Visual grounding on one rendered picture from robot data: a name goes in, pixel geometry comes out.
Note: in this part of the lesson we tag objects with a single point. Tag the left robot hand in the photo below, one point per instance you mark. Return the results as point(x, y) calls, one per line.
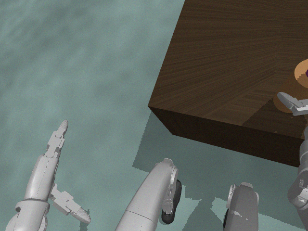
point(41, 183)

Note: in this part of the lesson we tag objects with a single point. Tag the left robot arm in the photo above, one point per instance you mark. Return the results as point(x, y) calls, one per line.
point(31, 216)

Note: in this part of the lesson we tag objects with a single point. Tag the right robot hand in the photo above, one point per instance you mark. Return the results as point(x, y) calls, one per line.
point(298, 107)

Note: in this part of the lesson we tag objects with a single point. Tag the left robot foot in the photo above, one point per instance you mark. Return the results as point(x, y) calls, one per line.
point(169, 218)

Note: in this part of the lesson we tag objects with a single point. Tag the right robot arm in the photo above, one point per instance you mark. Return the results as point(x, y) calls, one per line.
point(298, 192)

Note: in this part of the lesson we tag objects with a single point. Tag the bottle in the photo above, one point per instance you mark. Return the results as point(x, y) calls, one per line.
point(296, 85)

